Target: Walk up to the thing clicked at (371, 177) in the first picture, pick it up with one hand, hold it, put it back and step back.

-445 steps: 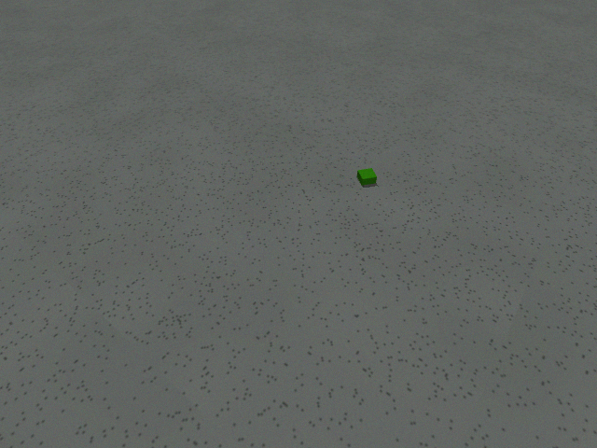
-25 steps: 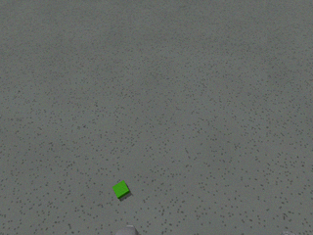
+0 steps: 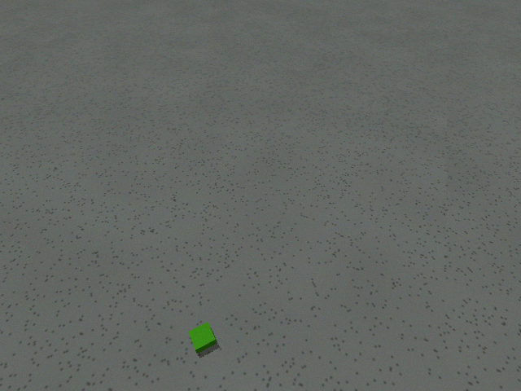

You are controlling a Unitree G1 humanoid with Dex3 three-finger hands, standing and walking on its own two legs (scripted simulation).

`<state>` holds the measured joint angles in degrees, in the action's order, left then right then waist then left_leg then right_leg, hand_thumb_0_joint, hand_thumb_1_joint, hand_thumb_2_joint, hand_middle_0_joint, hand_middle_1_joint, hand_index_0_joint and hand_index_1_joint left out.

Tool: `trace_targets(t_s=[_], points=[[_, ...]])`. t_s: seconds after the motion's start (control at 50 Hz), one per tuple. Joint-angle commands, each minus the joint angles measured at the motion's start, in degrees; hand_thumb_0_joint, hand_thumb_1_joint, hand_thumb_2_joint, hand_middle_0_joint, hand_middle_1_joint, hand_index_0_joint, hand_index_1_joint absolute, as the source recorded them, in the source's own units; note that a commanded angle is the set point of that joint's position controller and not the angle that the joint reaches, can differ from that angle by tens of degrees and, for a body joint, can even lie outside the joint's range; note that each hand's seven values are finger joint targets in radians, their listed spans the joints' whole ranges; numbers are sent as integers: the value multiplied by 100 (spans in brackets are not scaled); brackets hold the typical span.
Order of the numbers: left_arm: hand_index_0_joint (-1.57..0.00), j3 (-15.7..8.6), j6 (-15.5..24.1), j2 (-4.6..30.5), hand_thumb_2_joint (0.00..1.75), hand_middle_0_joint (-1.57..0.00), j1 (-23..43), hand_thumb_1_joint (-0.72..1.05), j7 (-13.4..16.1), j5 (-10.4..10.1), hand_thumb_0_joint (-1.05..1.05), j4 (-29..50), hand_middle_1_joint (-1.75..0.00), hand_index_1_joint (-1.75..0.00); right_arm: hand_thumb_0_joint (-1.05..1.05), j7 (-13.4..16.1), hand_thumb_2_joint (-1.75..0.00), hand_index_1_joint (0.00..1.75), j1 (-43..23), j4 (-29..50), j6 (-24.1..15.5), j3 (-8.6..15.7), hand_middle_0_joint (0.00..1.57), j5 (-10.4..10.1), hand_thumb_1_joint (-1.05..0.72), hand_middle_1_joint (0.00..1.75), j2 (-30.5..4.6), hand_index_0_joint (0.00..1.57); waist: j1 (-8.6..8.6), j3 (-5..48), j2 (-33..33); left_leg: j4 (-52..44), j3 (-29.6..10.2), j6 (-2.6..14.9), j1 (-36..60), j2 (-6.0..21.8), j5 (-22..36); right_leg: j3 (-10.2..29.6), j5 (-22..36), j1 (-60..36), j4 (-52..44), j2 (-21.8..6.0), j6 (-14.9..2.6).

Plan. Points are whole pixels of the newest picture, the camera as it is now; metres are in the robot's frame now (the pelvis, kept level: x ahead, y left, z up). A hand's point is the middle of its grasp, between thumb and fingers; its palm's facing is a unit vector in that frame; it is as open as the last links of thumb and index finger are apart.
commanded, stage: walk up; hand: left
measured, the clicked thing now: (202, 337) +0.46 +0.24 -0.75
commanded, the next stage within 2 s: stand in 1.06 s
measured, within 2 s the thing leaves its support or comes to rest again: neither
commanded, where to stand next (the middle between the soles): +0.06 +0.01 m, yaw -2 degrees
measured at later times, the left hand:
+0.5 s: hand out of the picture +0.08 +0.27 -0.14, palm faces -0.03 -0.93 -0.37, open 7.4 cm
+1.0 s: hand out of the picture +0.10 +0.27 -0.14, palm faces -0.05 -0.93 -0.38, open 7.3 cm
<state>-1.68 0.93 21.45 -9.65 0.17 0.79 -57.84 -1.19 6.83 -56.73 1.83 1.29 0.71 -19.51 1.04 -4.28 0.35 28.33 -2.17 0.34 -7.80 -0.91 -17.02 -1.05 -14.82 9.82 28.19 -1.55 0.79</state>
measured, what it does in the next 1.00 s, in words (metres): stands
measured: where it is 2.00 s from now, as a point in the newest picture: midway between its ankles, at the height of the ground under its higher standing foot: outside the picture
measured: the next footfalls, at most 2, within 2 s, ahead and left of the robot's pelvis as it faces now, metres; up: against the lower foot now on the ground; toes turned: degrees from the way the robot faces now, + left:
none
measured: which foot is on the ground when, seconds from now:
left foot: down 0.00-1.00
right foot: down 0.00-1.00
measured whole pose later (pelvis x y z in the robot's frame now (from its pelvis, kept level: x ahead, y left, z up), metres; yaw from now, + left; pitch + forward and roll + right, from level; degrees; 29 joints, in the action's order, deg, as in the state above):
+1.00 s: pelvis +0.00 +0.01 +0.01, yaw -2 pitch -3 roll +0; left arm -0.3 1.4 20.5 -5.2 0.4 1.0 -63.6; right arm -1.0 6.5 -62.3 1.3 1.9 0.3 -20.6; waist -0.3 -3.8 -0.6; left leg 19.5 -0.3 1.2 -3.5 -1.6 -12.9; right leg 0.9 -10.9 6.8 20.8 -2.2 1.9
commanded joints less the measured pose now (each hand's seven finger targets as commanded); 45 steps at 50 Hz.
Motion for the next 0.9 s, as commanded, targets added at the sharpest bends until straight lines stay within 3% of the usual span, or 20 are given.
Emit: trace_targets(t_s=[0.0, 0.32, 0.56, 0.88], points=[[-20, -192, 190, 1158, 90, -20, 349, 90, 64, -11, 0, 284, -30, -30, 0, 39, -90, 30, -382, 298, -182, 292, 20, 18, -90, 30, -1297, 20, -15, 104, -342, -1139, -817, 331, -399, 717, 52, 533, 146, -12, -764, -352, -311], [-20, -121, 236, 1251, 90, -20, 420, 90, 103, -7, 0, -99, -30, -30, 0, 57, -90, 30, -361, 30, -223, 311, 20, -21, -90, 30, -1308, 20, -62, 621, -88, -1178, -473, 208, 212, 705, 1511, 516, 1474, -534, -926, -535, -210], [-20, -96, 200, 1196, 90, -20, 481, 90, 141, -13, 0, -173, -30, -30, 0, 93, -90, 30, -314, -134, -214, 328, 20, -48, -90, 30, -1322, 20, -64, 688, -112, -1125, -368, 214, 366, 717, 2084, 447, 1862, -652, -866, -552, -212], [-20, -98, 162, 1200, 90, -20, 712, 90, 123, 4, 0, -198, -30, -30, 0, 84, -90, 30, -280, -178, -210, 326, 20, -28, -90, 30, -1342, 20, -91, 533, -86, -1265, -378, 207, 219, 688, 1436, 540, 1548, -571, -881, -524, -227]])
